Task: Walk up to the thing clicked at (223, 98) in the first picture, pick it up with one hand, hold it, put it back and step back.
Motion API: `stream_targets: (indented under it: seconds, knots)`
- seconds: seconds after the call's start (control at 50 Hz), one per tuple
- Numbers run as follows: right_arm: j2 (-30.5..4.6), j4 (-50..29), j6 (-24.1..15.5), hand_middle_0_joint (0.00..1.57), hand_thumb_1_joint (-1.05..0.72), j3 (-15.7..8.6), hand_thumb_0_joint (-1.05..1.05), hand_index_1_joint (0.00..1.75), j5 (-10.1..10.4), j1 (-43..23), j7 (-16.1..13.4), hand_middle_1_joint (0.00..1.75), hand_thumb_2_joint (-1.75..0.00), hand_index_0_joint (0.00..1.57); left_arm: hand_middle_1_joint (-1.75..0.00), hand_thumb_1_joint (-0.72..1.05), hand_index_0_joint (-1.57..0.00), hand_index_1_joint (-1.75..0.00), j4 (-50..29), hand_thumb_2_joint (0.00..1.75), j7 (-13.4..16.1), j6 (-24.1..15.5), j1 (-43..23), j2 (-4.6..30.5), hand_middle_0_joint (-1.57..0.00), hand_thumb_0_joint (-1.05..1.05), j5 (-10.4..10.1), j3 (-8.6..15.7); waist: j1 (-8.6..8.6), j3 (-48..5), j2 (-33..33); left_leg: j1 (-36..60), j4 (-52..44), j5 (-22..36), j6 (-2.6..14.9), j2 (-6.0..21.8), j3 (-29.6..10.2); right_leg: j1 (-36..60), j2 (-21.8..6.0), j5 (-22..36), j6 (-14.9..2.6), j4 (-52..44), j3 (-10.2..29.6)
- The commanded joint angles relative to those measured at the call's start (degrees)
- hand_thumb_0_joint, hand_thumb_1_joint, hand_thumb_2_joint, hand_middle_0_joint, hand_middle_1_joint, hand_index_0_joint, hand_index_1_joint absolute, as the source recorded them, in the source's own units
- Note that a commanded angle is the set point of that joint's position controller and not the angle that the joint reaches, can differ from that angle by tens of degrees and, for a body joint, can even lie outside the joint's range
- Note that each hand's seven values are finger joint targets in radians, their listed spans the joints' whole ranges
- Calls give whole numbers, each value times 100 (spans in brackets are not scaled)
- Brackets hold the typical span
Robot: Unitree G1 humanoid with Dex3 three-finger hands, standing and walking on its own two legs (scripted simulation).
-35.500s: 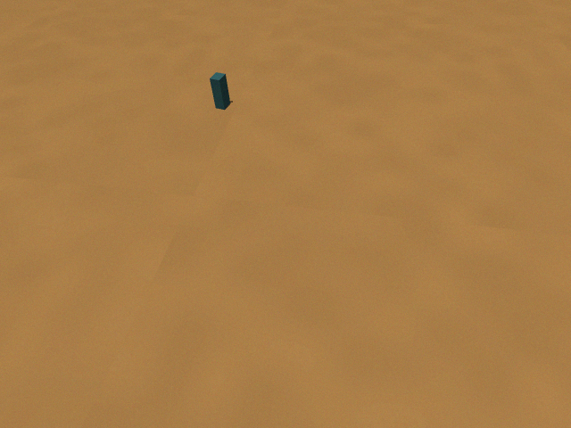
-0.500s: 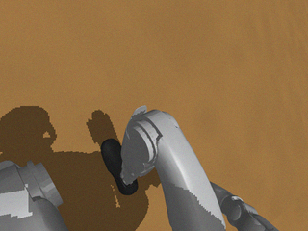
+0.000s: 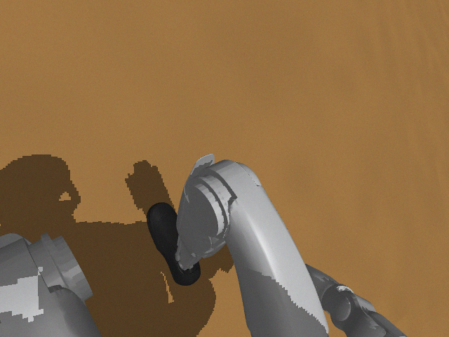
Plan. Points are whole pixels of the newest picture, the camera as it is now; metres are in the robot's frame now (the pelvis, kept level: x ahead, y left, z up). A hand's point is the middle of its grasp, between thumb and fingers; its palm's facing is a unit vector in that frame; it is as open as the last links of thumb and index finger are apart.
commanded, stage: close in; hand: left
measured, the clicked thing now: out of the picture +0.55 +0.24 -0.21
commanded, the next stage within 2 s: none
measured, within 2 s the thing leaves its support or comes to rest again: neither
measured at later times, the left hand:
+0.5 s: hand out of the picture +0.53 +0.25 -0.18, palm faces +0.25 -0.97 -0.05, open 14.2 cm
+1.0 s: hand out of the picture +0.53 +0.25 -0.17, palm faces +0.24 -0.97 -0.05, open 14.5 cm
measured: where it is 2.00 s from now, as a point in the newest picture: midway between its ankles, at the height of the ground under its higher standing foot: (134, 299)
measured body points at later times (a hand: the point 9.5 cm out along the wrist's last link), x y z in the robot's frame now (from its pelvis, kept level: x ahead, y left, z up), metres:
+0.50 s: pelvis +0.00 +0.00 +0.00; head +0.29 +0.15 +0.30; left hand +0.51 +0.30 -0.17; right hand +0.08 -0.26 -0.04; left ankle +0.07 +0.11 -0.29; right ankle +0.16 -0.13 -0.29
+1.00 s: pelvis +0.00 +0.00 +0.00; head +0.29 +0.16 +0.30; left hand +0.51 +0.30 -0.17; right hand +0.09 -0.26 -0.04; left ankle +0.07 +0.11 -0.29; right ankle +0.16 -0.13 -0.29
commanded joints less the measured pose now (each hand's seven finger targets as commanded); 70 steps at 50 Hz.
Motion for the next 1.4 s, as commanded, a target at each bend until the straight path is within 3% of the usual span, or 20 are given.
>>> stream_targets:
  seconds: [0.0, 0.06, 0.12, 0.2, 0.28, 0.44, 0.5, 0.66, 0.74, 0.84, 0.92, 1.02, 1.16, 1.18, 1.38]
  knots:
    - [-2140, 186, 175, 20, -88, -605, 0, 30, -42, 657, -57, 30, -89, 20, -39, -21, -32, -37, -741, 38, 75, -361, -1463, 834, -30, 0, -29, 79, -832, -3463, 3478, 2483, -1999, 1242, -220, 385, 68, 2187, 282, 915, -378, -695, -452]
    - [-2116, 186, 159, 20, -88, -594, 0, 30, -36, 677, -64, 30, -89, 20, -39, -20, -32, -37, -887, 38, 40, -365, -1517, 934, -29, 0, -13, 56, -807, -3508, 3523, 2395, -1983, 1289, -201, 379, 132, 2343, 276, 954, -376, -699, -413]
    - [-2152, 166, 179, 20, -89, -583, 0, 30, -27, 689, -74, 30, -89, 20, -38, -19, -32, -36, -878, 37, 55, -353, -1477, 1066, -30, 0, -14, 185, -801, -3587, 3607, 2639, -2011, 1514, -244, 427, 34, 2232, 258, 1074, -379, -631, -436]
    - [-2141, 158, 186, 20, -89, -601, 0, 30, -23, 676, -65, 30, -89, 20, -39, -19, -32, -36, -769, 38, 50, -312, -1506, 880, -30, 0, -47, 105, -847, -3441, 3466, 2325, -2024, 1212, -205, 390, 83, 2270, 266, 897, -373, -691, -439]
    - [-2125, 184, 179, 20, -89, -597, 0, 30, -15, 692, -76, 30, -89, 20, -38, -21, -31, -35, -820, 36, -3, -307, -1523, 940, -28, 0, -38, 50, -851, -3526, 3381, 2186, -1948, 1143, -164, 371, 156, 2369, 291, 866, -359, -733, -414]
    - [-2158, 101, 182, 20, -89, -595, 0, 30, 23, 715, -85, 30, -89, 20, -37, -20, -31, -34, -865, 35, -56, -311, -1253, 1113, -28, 0, -90, 276, -694, -3624, 3472, 2439, -1967, 1394, -211, 408, 85, 2331, 281, 1019, -372, -658, -446]
    - [-2121, 128, 178, 20, -89, -604, 0, 30, -1, 731, -70, 30, -89, 20, -37, -20, -31, -35, -861, 36, -71, -304, -1272, 866, -28, 0, -102, 198, -763, -3472, 3461, 2365, -1994, 1335, -217, 402, 96, 2326, 274, 977, -373, -651, -465]
    - [-2168, 177, 122, 20, -89, -640, 0, 30, -12, 621, -50, 30, -89, 20, -35, -21, -29, -33, -854, 35, -39, -369, -1486, 673, -27, 0, -115, 30, -867, -3291, 3415, 2362, -2030, 952, -207, 388, 31, 2027, 268, 721, -385, -690, -483]
    - [-2173, 255, 127, 20, -89, -626, 0, 30, -39, 665, -53, 30, -89, 20, -34, -21, -29, -32, -886, 33, -55, -413, -1542, 723, -27, 0, -33, -55, -878, -3465, 3621, 2668, -2042, 1212, -257, 396, -12, 2012, 244, 883, -390, -629, -493]
    - [-2136, 242, 149, 20, -89, -624, 0, 30, -29, 657, -54, 30, -89, 20, -34, -25, -28, -32, -844, 33, 6, -373, -1565, 817, -26, 0, -79, 53, -813, -3503, 3520, 2450, -1997, 1160, -214, 365, 111, 2184, 264, 874, -384, -704, -422]
    - [-2092, 231, 163, 20, -88, -608, 0, 30, -24, 754, -65, 30, -89, 20, -33, -23, -28, -30, -916, 32, -4, -307, -1509, 947, -25, 0, -25, 105, -772, -3676, 3507, 2506, -1940, 1436, -203, 376, 149, 2344, 265, 1073, -367, -713, -400]
    - [-2137, 189, 216, 20, -88, -611, 0, 30, 3, 784, -87, 30, -89, 20, -34, -23, -28, -31, -828, 32, -3, -250, -1506, 998, -26, 0, -43, 188, -835, -3570, 3557, 2519, -2027, 1464, -226, 405, 91, 2279, 254, 1061, -378, -698, -432]
    - [-2144, 157, 235, 20, -88, -588, 0, 30, -4, 712, -98, 30, -89, 20, -32, -20, -26, -29, -761, 32, 31, -274, -1566, 1016, -24, 0, -10, 97, -900, -3544, 3508, 2351, -2044, 1157, -188, 399, 91, 2295, 277, 865, -378, -725, -426]
    - [-2130, 131, 222, 20, -89, -595, 0, 30, 13, 628, -103, 30, -89, 20, -32, -20, -26, -29, -766, 32, 14, -277, -1571, 1035, -24, 0, -17, 113, -849, -3451, 3490, 2329, -2044, 1071, -187, 401, 95, 2146, 274, 778, -387, -723, -426]
    - [-2164, 149, 204, 20, -88, -617, 0, 30, 6, 753, -80, 30, -89, 20, -30, -24, -24, -27, -787, 29, -25, -278, -1538, 902, -22, 0, -8, 97, -874, -3443, 3552, 2525, -2078, 1292, -235, 424, 10, 2120, 238, 944, -375, -653, -461]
